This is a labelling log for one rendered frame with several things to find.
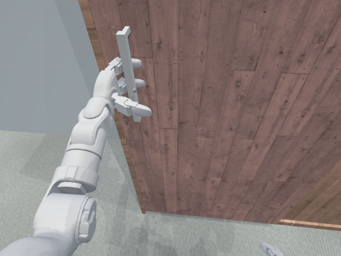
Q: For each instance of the robot left forearm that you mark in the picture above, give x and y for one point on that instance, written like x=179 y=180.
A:
x=78 y=173

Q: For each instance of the left robot upper arm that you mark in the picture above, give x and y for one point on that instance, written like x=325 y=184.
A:
x=64 y=222

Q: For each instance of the wardrobe door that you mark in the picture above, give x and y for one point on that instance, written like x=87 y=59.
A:
x=322 y=204
x=245 y=98

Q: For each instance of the robot right hand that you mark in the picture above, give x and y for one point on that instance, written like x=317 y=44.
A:
x=270 y=250

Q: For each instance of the robot left hand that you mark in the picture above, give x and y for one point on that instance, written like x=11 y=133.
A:
x=107 y=85

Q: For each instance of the handle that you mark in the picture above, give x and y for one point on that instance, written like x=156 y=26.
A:
x=125 y=55

